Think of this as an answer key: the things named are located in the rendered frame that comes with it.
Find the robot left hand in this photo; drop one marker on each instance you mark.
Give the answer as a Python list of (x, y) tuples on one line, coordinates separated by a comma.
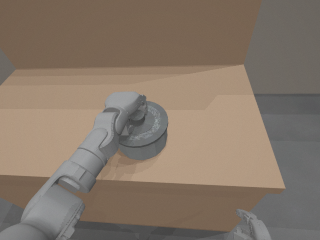
[(130, 101)]

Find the lid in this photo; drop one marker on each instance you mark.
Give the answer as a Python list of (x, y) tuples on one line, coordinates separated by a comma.
[(148, 132)]

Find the pot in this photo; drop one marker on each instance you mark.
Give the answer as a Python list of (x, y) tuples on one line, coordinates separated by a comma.
[(147, 152)]

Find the left robot forearm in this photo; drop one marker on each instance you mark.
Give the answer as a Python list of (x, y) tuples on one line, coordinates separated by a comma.
[(80, 171)]

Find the table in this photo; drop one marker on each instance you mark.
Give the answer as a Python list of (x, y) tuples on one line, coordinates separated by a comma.
[(186, 56)]

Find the left robot upper arm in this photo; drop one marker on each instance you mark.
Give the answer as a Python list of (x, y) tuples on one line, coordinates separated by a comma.
[(54, 217)]

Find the knob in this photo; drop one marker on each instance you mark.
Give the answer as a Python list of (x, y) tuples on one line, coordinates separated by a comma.
[(138, 117)]

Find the robot right hand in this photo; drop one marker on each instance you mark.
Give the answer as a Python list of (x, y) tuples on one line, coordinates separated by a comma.
[(258, 230)]

